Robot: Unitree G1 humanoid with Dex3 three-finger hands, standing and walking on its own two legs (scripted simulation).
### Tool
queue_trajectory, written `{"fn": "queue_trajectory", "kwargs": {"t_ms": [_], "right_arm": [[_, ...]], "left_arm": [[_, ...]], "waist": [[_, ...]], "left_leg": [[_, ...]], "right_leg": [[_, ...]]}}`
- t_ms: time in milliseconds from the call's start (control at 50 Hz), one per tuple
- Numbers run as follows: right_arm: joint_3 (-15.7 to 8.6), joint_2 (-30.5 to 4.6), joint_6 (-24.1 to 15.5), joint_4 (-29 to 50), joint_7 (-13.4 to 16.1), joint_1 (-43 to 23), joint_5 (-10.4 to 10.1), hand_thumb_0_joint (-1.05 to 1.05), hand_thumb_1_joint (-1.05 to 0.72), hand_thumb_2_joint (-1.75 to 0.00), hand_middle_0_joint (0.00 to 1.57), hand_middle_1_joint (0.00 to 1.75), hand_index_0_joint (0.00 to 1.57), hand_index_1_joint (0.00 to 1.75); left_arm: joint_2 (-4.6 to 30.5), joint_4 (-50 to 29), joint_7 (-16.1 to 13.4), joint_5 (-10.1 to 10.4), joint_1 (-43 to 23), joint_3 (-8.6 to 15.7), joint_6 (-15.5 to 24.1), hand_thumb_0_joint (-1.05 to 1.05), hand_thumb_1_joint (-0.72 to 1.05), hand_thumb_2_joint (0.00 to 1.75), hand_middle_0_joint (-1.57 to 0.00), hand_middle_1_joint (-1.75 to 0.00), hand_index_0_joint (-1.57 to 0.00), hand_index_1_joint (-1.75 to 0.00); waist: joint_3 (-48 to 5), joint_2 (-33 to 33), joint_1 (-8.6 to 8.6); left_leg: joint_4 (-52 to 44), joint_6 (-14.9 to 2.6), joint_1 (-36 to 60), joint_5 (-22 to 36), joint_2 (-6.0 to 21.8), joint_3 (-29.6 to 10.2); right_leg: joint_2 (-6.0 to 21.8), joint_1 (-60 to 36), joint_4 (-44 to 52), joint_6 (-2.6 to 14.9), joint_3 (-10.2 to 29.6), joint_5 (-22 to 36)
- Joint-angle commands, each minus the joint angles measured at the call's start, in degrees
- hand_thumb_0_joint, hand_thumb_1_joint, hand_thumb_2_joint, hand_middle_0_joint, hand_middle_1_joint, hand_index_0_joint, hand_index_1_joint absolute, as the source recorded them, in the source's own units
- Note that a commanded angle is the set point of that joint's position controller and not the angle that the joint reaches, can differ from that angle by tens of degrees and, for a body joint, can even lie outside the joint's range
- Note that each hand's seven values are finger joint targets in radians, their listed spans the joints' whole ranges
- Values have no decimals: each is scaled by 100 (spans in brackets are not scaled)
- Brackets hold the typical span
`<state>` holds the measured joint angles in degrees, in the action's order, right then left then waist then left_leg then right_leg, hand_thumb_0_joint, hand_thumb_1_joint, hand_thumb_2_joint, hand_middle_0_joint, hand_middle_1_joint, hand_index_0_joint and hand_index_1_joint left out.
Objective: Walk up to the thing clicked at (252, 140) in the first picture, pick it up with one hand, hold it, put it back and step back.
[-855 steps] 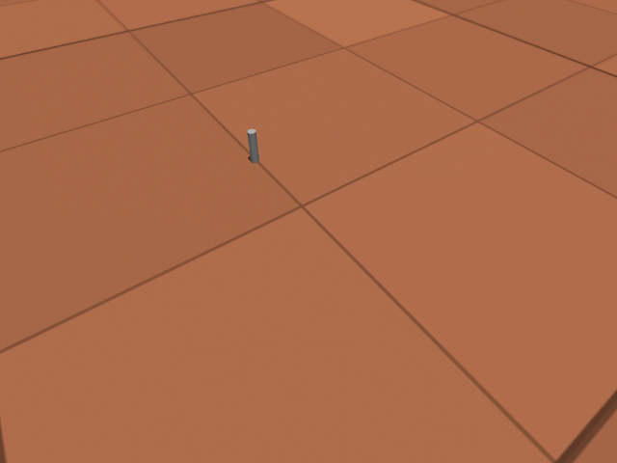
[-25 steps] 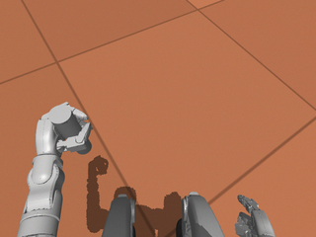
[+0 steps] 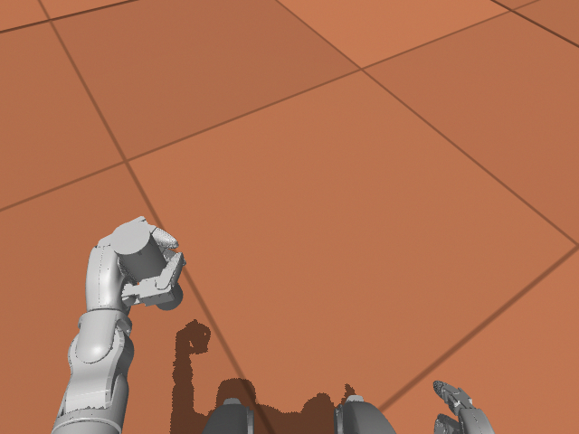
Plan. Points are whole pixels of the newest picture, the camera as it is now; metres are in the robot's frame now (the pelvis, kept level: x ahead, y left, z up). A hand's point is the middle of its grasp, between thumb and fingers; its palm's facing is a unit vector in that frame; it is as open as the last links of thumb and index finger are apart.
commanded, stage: lift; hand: left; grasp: from the side
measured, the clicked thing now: (152, 272) +0.34 +0.19 +0.02
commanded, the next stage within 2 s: hold in 0.50 s
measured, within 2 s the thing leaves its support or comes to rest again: neither
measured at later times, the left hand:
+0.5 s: hand (162, 252) +0.34 +0.17 +0.07, palm faces +0.09 -1.00 +0.00, open 5.3 cm
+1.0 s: hand (163, 243) +0.34 +0.16 +0.09, palm faces +0.09 -1.00 +0.01, open 5.3 cm
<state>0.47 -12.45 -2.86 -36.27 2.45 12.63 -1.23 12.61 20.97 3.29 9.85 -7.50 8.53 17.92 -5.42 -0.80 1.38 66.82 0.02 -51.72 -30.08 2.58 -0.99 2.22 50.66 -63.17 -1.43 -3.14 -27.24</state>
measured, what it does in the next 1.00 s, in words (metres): stands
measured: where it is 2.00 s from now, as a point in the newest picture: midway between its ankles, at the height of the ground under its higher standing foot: outside the picture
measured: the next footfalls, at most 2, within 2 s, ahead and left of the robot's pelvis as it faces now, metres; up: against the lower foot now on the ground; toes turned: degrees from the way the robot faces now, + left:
none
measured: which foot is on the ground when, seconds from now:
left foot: down 0.00-1.00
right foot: down 0.00-1.00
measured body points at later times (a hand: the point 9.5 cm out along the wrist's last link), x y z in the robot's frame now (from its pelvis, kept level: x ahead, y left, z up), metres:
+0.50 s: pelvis +0.01 -0.01 +0.03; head +0.08 +0.00 +0.48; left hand +0.33 +0.22 +0.07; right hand +0.15 -0.25 -0.08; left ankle +0.02 +0.12 -0.65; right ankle +0.03 -0.14 -0.65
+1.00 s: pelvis +0.02 -0.01 +0.05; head +0.07 -0.01 +0.49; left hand +0.33 +0.22 +0.09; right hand +0.16 -0.26 -0.06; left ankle +0.02 +0.12 -0.65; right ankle +0.03 -0.14 -0.65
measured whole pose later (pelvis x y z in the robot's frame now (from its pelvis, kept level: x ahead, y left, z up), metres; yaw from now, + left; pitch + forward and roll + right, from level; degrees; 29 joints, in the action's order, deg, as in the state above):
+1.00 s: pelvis +0.02 -0.01 +0.05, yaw +0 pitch +7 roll -1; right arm -0.2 -12.5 -1.5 -37.7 2.5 12.5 -0.6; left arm 10.6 24.1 5.7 10.7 -6.1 8.9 20.5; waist -1.7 -0.6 0.8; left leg 50.8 1.0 -32.8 -25.4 2.7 -0.1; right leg 1.8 32.7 -48.8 -0.7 -2.9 -23.4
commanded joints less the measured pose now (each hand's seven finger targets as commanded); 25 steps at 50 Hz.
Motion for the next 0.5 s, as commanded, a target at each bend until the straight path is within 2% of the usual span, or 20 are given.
{"fn": "queue_trajectory", "kwargs": {"t_ms": [0, 40, 100, 140, 160, 180, 240, 260, 320, 340, 460, 480], "right_arm": [[-346, -827, -229, 632, 38, 41, 9, 0, -90, -89, 20, 30, 20, 30], [-346, -826, -232, 618, 39, 60, 19, 0, -90, -90, 20, 30, 20, 30], [-352, -833, -230, 611, 35, 79, 26, 0, -90, -89, 20, 30, 20, 30], [-338, -810, -225, 621, 34, 53, 26, 0, -90, -89, 20, 30, 20, 30], [-339, -800, -213, 598, 32, 37, 28, 0, -90, -90, 20, 30, 20, 30], [-337, -803, -220, 614, 32, 10, 31, 0, -90, -89, 20, 30, 20, 30], [-349, -798, -225, 596, 20, 1, 35, 0, -90, -90, 20, 30, 20, 30], [-350, -798, -218, 627, 14, -63, 35, 0, -90, -89, 20, 30, 20, 30], [-350, -790, -212, 608, 21, 23, 38, 0, -90, -90, 20, 30, 20, 30], [-353, -803, -218, 573, 14, 41, 45, 0, -90, -90, 20, 30, 20, 30], [-363, -803, -178, 545, 30, 49, 60, 0, -90, -90, 20, 30, 20, 30], [-340, -771, -165, 542, 36, -8, 65, 0, -90, -90, 20, 30, 20, 30]], "left_arm": [[645, -1315, -32, 67, -1428, 213, 520, 0, 49, 125, -133, -140, -135, -139], [810, -1438, -17, 60, -1602, 305, 567, 0, 49, 123, -131, -137, -133, -136], [694, -1242, 38, 81, -1390, 273, 558, 0, 51, 124, -131, -138, -133, -137], [717, -1375, 40, 110, -1567, 287, 595, 0, 50, 122, -129, -136, -130, -134], [710, -1215, 55, 103, -1431, 314, 589, 0, 51, 123, -129, -136, -131, -135], [643, -1187, 72, 95, -1406, 228, 585, 0, 51, 122, -129, -136, -131, -135], [685, -1153, 92, 122, -1456, 330, 643, 0, 51, 122, -129, -136, -131, -135], [681, -1221, 88, 94, -1452, 283, 669, 0, 52, 123, -128, -135, -130, -134], [585, -1130, 129, 148, -1364, 285, 666, 0, 53, 125, -130, -137, -132, -136], [650, -1255, 142, 149, -1406, 296, 693, 0, 50, 125, -130, -137, -131, -137], [662, -1171, 165, 139, -1472, 341, 706, 0, 55, 126, -130, -138, -132, -137], [637, -1148, 181, 139, -1430, 317, 717, 0, 54, 125, -131, -138, -132, -137]], "waist": [[-1769, -113, 80], [-1910, -357, 44], [-1760, -198, 47], [-1812, -248, 23], [-1737, -202, 30], [-1615, -148, 45], [-1568, -184, 23], [-1539, -209, -11], [-1680, -95, 51], [-1697, -190, 33], [-1685, -75, 40], [-1528, -140, 33]], "left_leg": [[-1369, -9, 1465, 1309, -125, -115], [-1460, 33, 1701, 1434, -116, -120], [-1597, 34, 1804, 1530, -101, -125], [-1640, 23, 1869, 1599, -127, -66], [-1675, 18, 1877, 1584, -124, -59], [-1728, 11, 1851, 1534, -124, -61], [-1819, 19, 1932, 1503, -129, -42], [-1867, 17, 1915, 1422, -142, -14], [-1855, 11, 2095, 1729, -142, -1], [-1868, 28, 2157, 1872, -132, -12], [-1911, 0, 2264, 2067, -151, 85], [-1950, 3, 2242, 1988, -162, 80]], "right_leg": [[-231, -1228, 1038, 221, -2, 1306], [-232, -1335, 1076, 233, -16, 1368], [-247, -1473, 1202, 231, -31, 1453], [-237, -1692, 1292, 226, -4, 1542], [-238, -1704, 1334, 222, 1, 1545], [-239, -1734, 1384, 216, -5, 1513], [-237, -1812, 1467, 217, 4, 1473], [-226, -1856, 1507, 217, 18, 1426], [-232, -2053, 1549, 205, 31, 1738], [-241, -2077, 1531, 218, 20, 1827], [-214, -2366, 1692, 188, 89, 2133], [-219, -2308, 1719, 187, 77, 2038]]}}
